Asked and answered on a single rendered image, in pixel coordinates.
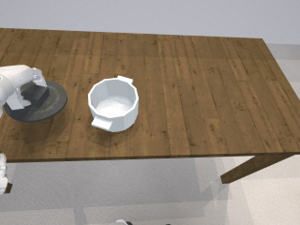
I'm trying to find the left robot hand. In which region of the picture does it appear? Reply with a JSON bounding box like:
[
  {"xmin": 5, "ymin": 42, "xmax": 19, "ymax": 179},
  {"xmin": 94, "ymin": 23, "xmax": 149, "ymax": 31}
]
[{"xmin": 0, "ymin": 65, "xmax": 47, "ymax": 111}]

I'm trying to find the pot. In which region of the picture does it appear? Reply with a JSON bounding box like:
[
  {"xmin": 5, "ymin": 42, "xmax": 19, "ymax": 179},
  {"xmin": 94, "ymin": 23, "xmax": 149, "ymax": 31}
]
[{"xmin": 88, "ymin": 75, "xmax": 139, "ymax": 132}]

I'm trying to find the table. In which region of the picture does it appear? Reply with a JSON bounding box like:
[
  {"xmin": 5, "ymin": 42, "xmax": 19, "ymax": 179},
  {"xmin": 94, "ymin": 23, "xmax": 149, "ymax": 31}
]
[{"xmin": 0, "ymin": 27, "xmax": 300, "ymax": 194}]

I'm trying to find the robot left forearm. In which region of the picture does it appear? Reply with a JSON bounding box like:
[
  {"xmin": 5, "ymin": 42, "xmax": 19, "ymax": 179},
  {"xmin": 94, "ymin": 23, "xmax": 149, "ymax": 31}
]
[{"xmin": 0, "ymin": 74, "xmax": 15, "ymax": 118}]

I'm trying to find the lid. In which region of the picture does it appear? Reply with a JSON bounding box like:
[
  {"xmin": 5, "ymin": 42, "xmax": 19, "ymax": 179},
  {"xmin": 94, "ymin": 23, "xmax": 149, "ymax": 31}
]
[{"xmin": 4, "ymin": 80, "xmax": 68, "ymax": 123}]

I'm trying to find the knob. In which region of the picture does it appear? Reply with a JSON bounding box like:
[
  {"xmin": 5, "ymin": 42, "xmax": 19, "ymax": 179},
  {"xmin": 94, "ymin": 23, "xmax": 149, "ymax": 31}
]
[{"xmin": 21, "ymin": 83, "xmax": 50, "ymax": 105}]

